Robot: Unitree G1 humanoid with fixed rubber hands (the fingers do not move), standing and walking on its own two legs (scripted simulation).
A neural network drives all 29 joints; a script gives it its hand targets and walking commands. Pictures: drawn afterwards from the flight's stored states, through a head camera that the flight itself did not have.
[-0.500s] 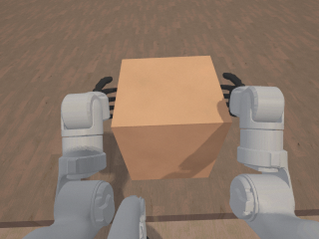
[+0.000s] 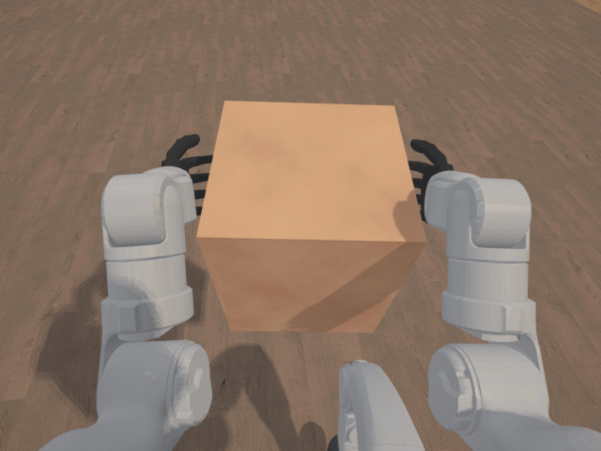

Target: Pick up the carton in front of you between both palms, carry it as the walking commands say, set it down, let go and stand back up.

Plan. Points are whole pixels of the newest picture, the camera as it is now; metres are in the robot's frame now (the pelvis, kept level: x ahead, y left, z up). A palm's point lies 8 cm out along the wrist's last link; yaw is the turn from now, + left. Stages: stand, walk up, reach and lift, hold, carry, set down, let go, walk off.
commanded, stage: carry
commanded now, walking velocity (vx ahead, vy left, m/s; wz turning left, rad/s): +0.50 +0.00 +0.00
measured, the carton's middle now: (305, 227) +0.39 -0.01 +0.11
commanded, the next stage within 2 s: none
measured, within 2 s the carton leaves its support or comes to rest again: neither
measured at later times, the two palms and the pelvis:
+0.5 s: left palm (211, 18) +0.66 +0.12 +0.27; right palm (402, 24) +0.67 -0.18 +0.27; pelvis +0.29 -0.05 +0.09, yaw +1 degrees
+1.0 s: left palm out of the picture +0.94 +0.12 +0.22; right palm (362, 3) +0.93 -0.18 +0.22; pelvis +0.57 -0.03 +0.11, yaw -1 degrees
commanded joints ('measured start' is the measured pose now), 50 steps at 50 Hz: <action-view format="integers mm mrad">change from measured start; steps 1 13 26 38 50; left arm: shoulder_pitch -691 -954 -693 -704 -470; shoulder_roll -999 -1238 -1052 -1180 -1233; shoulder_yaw -597 -632 -570 -523 -678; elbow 45 -118 48 151 -9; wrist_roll -397 -622 -445 -441 -438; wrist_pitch -3 -78 -20 -71 -131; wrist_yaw -163 -247 -224 -223 -209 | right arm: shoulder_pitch -776 -823 -751 -770 -507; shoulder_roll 966 1021 1013 1118 1142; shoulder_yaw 555 458 567 493 624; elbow -35 -34 41 77 -68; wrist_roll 431 304 368 391 356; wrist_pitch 13 -26 6 -67 -114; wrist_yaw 261 208 223 249 249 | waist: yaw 40 112 147 29 42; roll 216 -29 -96 96 218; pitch -284 -518 -404 -431 -413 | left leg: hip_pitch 20 -673 -615 261 283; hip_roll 136 -25 3 280 147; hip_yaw -46 -193 4 -442 -39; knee -272 1260 371 -59 -61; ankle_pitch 489 -2 183 358 636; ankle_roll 175 97 23 192 85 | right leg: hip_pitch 303 1099 1178 348 691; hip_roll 5 -151 -97 25 81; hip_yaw -110 504 160 90 -99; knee -404 -1127 -1215 -450 -1184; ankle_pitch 144 166 493 54 387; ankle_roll -18 -178 -149 54 89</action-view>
